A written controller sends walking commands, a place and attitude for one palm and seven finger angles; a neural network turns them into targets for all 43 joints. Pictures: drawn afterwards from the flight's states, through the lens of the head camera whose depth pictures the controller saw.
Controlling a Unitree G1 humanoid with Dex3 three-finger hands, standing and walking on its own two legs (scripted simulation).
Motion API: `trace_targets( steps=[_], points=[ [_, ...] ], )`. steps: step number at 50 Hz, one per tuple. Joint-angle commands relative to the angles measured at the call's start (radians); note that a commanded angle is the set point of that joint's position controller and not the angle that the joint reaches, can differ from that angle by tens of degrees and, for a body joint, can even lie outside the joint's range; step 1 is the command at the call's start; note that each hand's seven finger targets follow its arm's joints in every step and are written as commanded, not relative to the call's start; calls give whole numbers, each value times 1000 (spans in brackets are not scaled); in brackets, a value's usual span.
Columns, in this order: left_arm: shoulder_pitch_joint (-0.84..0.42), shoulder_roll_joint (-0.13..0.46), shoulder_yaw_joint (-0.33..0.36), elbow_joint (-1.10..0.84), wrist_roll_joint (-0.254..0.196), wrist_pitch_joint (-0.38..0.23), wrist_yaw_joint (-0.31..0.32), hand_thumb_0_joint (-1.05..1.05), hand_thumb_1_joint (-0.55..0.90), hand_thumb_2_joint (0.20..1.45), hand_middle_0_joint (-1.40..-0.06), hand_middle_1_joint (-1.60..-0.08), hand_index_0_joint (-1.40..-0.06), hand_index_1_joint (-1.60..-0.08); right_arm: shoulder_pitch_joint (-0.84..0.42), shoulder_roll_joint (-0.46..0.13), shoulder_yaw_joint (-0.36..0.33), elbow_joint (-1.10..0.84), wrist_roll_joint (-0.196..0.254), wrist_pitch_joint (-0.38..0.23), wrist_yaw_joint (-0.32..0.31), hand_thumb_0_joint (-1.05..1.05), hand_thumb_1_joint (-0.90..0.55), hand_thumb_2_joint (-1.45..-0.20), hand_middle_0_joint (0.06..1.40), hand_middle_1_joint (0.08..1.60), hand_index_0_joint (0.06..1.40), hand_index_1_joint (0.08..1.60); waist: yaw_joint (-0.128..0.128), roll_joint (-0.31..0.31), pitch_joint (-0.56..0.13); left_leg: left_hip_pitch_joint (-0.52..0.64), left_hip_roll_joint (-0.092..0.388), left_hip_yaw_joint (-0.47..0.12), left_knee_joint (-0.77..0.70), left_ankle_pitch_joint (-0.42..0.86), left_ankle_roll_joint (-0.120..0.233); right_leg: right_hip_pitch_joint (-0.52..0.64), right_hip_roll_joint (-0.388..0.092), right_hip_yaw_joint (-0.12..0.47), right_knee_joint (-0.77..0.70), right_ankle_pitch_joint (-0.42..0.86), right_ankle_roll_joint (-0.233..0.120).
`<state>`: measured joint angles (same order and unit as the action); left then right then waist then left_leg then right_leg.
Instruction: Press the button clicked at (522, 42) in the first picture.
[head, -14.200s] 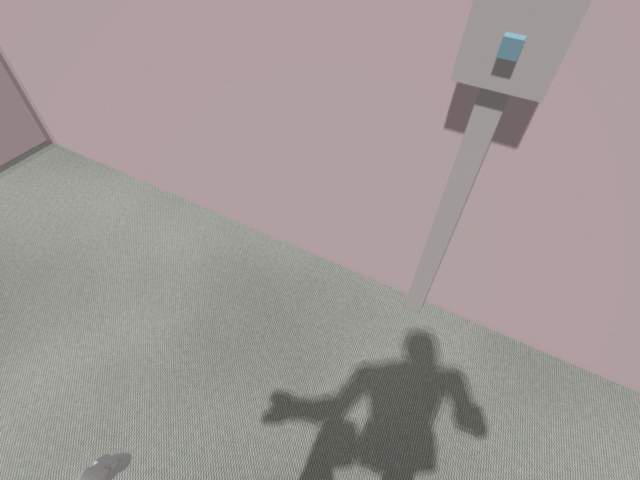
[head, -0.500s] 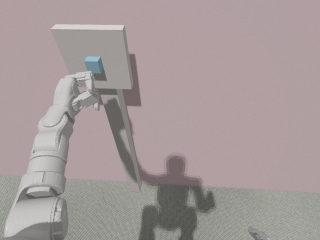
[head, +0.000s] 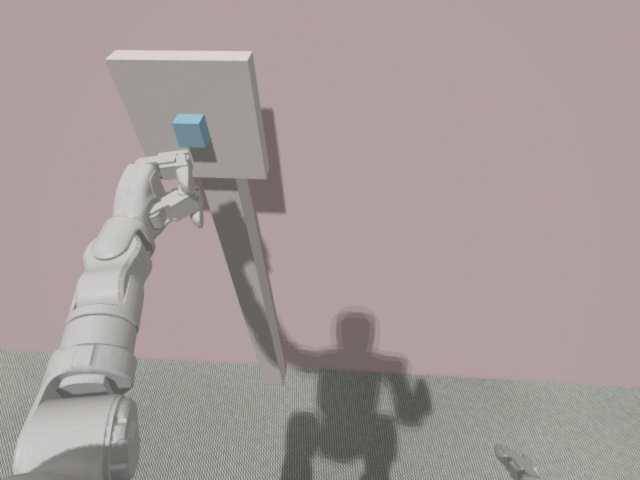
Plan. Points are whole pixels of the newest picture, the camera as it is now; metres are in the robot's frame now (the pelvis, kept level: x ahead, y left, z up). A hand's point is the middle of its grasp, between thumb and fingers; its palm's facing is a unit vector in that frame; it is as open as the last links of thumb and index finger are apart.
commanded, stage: aim a knuckle at the button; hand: left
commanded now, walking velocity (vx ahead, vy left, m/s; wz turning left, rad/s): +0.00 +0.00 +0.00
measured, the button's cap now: (192, 129) +0.52 +0.19 +0.20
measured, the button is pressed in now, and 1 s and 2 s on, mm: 0 1 4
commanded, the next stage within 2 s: press the button with the knuckle in 0.24 s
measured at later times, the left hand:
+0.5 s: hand (195, 194) +0.42 +0.17 +0.17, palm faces -0.02 -1.00 -0.03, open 3.1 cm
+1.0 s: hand (209, 170) +0.46 +0.16 +0.17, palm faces -0.03 -1.00 -0.01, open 3.1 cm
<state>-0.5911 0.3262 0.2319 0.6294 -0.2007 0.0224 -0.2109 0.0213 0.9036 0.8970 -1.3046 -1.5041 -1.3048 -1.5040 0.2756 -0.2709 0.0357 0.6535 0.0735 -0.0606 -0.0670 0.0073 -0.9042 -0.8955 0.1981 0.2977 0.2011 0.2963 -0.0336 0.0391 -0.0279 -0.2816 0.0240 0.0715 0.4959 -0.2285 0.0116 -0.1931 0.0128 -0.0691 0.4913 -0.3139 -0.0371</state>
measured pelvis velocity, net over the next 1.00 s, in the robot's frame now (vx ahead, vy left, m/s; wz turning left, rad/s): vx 0.00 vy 0.00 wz -0.01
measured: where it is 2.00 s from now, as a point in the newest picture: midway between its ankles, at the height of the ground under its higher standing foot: outside the picture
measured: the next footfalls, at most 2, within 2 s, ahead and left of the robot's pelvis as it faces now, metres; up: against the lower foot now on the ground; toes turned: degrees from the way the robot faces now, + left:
none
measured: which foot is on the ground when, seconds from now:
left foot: down 0.00-1.00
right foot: down 0.00-1.00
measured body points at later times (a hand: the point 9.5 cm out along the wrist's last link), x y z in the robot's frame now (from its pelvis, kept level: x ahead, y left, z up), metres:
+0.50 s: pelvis +0.00 +0.00 +0.00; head +0.00 -0.01 +0.45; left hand +0.41 +0.22 +0.17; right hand +0.10 -0.25 -0.11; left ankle +0.02 +0.11 -0.74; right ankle -0.03 -0.09 -0.74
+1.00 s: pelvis +0.00 +0.00 +0.00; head +0.02 -0.01 +0.45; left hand +0.45 +0.21 +0.17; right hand +0.05 -0.27 -0.12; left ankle +0.02 +0.11 -0.74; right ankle -0.03 -0.09 -0.74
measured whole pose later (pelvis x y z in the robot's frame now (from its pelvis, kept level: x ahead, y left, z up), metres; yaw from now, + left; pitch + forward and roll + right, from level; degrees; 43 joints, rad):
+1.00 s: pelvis +0.00 +0.00 +0.00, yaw +0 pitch +4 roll +0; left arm -0.85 0.38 0.28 0.97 -0.15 -0.08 -0.21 0.02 0.90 0.90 -1.30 -1.50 -1.31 -1.50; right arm 0.36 -0.28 0.03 0.70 0.06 -0.05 -0.06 0.01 -0.90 -0.90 0.20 0.30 0.20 0.30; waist -0.08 0.03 -0.03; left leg -0.37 0.03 0.07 0.54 -0.24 0.01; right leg -0.28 0.02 -0.06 0.53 -0.32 -0.04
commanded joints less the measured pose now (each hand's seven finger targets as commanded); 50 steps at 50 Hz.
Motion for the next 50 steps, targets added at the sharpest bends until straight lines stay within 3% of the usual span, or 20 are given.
trace_targets(
  steps=[1,3,4,5,6,13,16,20,24,26,29,32,38,41,43,45,47,50],
  points=[
    [-534,195,27,-213,-23,-76,3,0,900,900,-1300,-1500,-1300,-1500,-41,-129,-46,-120,3,-43,-19,0,-900,-900,200,300,200,300,-25,-44,-271,235,-19,-71,-15,200,44,-76,1,55,-73,332,21],
    [-541,203,33,-185,-13,-74,9,0,900,900,-1300,-1500,-1300,-1500,-35,-129,-45,-114,2,-42,-17,0,-900,-900,200,300,200,300,-20,-19,-276,235,-19,-75,-11,203,41,-83,-1,53,-70,327,18],
    [-545,193,22,-154,-8,-69,9,0,900,900,-1300,-1500,-1300,-1500,-35,-129,-43,-111,1,-41,-16,0,-900,-900,200,300,200,300,-25,-19,-262,227,-21,-75,-10,195,41,-94,-1,53,-71,319,18],
    [-541,225,49,-128,-6,-71,15,0,900,900,-1300,-1500,-1300,-1500,-25,-134,-45,-105,-1,-37,-16,0,-900,-900,200,300,200,300,-26,-59,-252,209,-19,-76,-6,188,44,-93,1,52,-72,315,21],
    [-536,221,44,-120,-4,-70,16,0,900,900,-1300,-1500,-1300,-1500,-30,-132,-43,-111,-1,-34,-15,0,-900,-900,200,300,200,300,-20,-44,-258,198,-21,-74,-11,182,42,-83,-3,55,-69,313,20],
    [-492,208,49,-208,-15,-103,7,0,900,900,-1300,-1500,-1300,-1500,-38,-127,-47,-143,-2,-36,-5,0,-900,-900,200,300,200,300,4,-18,-340,238,-21,-73,-5,269,40,-24,-1,53,-48,411,14],
    [-451,235,80,-192,-21,-94,5,0,900,900,-1300,-1500,-1300,-1500,-36,-132,-48,-143,-1,-32,-6,0,-900,-900,200,300,200,300,9,-77,-295,204,-17,-67,-12,246,44,-23,2,53,-58,404,19],
    [-535,210,36,-187,-9,-75,10,0,900,900,-1300,-1500,-1300,-1500,-34,-132,-46,-132,3,-27,-12,0,-900,-900,200,300,200,300,-21,-42,-224,194,-16,-65,-15,193,46,-84,4,54,-76,330,21],
    [-624,183,2,-184,-4,-84,18,0,900,900,-1300,-1500,-1300,-1500,-21,-131,-49,-112,2,-34,-15,0,-900,-900,200,300,200,300,-38,21,-259,244,-16,-84,-11,192,39,-121,7,49,-76,288,12],
    [-643,178,0,-165,-6,-94,20,0,900,900,-1300,-1500,-1300,-1500,-5,-135,-52,-101,-1,-38,-15,0,-900,-900,200,300,200,300,-44,-5,-296,261,-12,-93,-8,201,38,-125,10,45,-71,283,13],
    [-660,181,12,-88,-6,-103,26,0,900,900,-1300,-1500,-1300,-1500,9,-138,-53,-86,-4,-43,-13,0,-900,-900,200,300,200,300,-41,-21,-300,249,-13,-95,-6,193,35,-129,11,43,-65,274,13],
    [-652,236,64,6,2,-105,37,0,900,900,-1300,-1500,-1300,-1500,29,-146,-52,-76,-10,-39,-10,0,-900,-900,200,300,200,300,-37,-80,-287,189,-18,-85,-4,184,42,-107,7,49,-60,295,19],
    [-674,292,95,36,35,-146,42,0,900,900,-1300,-1500,-1300,-1500,49,-145,-54,-93,-13,-30,1,0,-900,-900,200,300,200,300,-26,-26,-314,164,-21,-71,10,209,41,-78,3,59,-40,345,16],
    [-683,256,73,21,27,-169,28,0,900,900,-1300,-1500,-1300,-1500,57,-144,-61,-101,-12,-30,3,0,-900,-900,200,300,200,300,-30,-38,-352,192,-17,-70,18,250,41,-71,9,57,-31,386,15],
    [-721,248,58,41,21,-170,17,0,900,900,-1300,-1500,-1300,-1500,67,-147,-60,-89,-10,-28,1,0,-900,-900,200,300,200,300,-47,-33,-323,189,-18,-68,22,233,42,-98,11,58,-38,378,19],
    [-750,273,71,97,20,-169,11,0,900,900,-1300,-1500,-1300,-1500,82,-154,-60,-73,-11,-24,-4,0,-900,-900,200,300,200,300,-61,-81,-277,144,-18,-65,21,191,47,-111,12,61,-47,349,24],
    [-785,298,85,141,25,-165,9,0,900,900,-1300,-1500,-1300,-1500,94,-158,-62,-65,-10,-21,-8,0,-900,-900,200,300,200,300,-67,-75,-266,128,-20,-62,22,173,49,-125,7,67,-48,341,28],
    [-824,290,73,126,37,-186,8,0,900,900,-1300,-1500,-1300,-1500,108,-155,-62,-63,-14,-24,-3,0,-900,-900,200,300,200,300,-67,3,-325,167,-22,-67,35,200,45,-133,8,66,-34,343,21]
  ],
)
